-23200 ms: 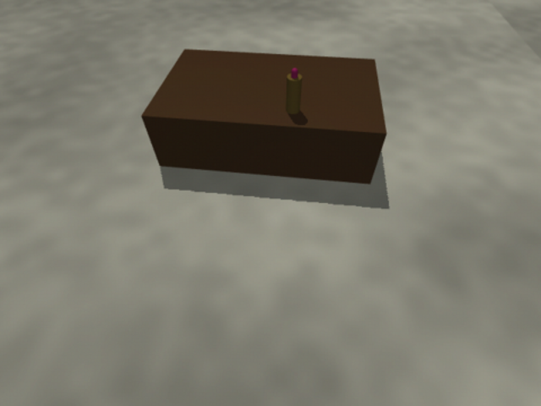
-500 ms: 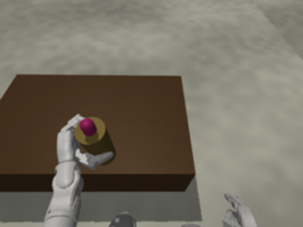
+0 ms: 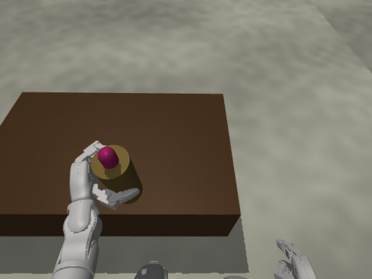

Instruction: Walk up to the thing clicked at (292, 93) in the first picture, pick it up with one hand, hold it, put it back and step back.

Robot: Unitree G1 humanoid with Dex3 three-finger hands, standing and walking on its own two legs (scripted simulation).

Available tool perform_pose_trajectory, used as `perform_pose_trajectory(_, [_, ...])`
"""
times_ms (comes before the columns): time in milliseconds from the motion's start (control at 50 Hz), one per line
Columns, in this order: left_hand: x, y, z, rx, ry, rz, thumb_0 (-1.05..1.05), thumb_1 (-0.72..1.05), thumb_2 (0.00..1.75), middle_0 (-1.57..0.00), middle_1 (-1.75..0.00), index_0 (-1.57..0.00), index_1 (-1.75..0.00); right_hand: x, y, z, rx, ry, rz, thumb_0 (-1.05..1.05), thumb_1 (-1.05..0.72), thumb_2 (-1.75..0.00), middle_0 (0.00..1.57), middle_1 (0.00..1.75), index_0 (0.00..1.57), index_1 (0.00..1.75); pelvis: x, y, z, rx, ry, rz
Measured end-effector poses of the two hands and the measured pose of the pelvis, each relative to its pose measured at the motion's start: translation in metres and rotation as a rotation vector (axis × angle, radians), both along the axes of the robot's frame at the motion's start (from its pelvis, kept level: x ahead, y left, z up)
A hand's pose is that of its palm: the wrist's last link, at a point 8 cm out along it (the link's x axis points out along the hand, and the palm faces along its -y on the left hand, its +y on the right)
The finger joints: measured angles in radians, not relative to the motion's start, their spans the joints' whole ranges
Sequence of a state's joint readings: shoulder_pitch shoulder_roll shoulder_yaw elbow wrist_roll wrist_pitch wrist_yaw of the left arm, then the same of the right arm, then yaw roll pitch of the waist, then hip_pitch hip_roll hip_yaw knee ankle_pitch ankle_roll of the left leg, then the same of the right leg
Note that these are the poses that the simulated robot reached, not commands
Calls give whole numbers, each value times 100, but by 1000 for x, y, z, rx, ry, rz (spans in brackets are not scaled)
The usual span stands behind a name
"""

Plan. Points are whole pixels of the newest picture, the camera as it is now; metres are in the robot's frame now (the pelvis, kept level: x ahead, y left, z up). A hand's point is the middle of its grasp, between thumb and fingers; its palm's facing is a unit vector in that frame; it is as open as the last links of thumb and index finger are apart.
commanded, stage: hold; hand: left
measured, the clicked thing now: (119, 174) +0.31 +0.16 +0.05
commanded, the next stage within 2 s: crouch in 0.34 s
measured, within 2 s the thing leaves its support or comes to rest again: neither
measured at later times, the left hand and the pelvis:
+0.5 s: hand (112, 171) +0.32 +0.18 +0.04, palm faces +0.20 -0.98 -0.01, open 10.3 cm; pelvis +0.00 +0.00 +0.00, yaw +0 degrees
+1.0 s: hand (115, 176) +0.38 +0.21 -0.10, palm faces +0.22 -0.97 -0.04, open 10.3 cm; pelvis -0.02 +0.00 -0.08, yaw -2 degrees
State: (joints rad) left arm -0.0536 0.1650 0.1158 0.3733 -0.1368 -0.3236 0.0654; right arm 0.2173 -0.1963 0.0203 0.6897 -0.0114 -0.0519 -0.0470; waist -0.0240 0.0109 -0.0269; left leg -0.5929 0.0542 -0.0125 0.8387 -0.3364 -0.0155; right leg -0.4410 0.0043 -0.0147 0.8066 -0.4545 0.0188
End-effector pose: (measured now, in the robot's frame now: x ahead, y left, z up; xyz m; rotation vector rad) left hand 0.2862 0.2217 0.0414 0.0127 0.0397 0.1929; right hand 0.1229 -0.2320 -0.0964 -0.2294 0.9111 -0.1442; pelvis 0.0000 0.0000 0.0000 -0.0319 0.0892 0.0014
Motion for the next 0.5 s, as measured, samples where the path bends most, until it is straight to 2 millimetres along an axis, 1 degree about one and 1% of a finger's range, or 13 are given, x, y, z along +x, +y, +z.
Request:
perform_pose_trajectory(100, [1, 0, -4, -11, 15, 14, -7, -61, 91, -75, -126, -86, -132, 2, -1, 2, -1, -10, -2, 2, -93, -91, 20, 30, 20, 30, -2, -1, 0, 2, 0, -3])
perform_pose_trajectory(220, [-2, 5, -8, 4, 28, 26, -7, -61, 91, -75, -126, -86, -132, 1, -2, 2, -7, -6, 3, 1, -93, -91, 20, 30, 20, 30, -3, -1, 0, 2, 2, -3])
perform_pose_trajectory(340, [-4, 8, -3, 9, 14, 25, -7, -61, 91, -75, -127, -86, -132, -1, -2, 1, -7, -2, 7, 2, -93, -91, 20, 30, 20, 30, -3, -1, 0, 0, 4, 1])
perform_pose_trajectory(500, [3, 2, 2, -4, -2, 11, -7, -61, 91, -75, -126, -86, -132, 0, -1, 0, -2, -5, 4, 2, -93, -91, 20, 30, 20, 30, -2, -1, 1, 3, -1, 1])
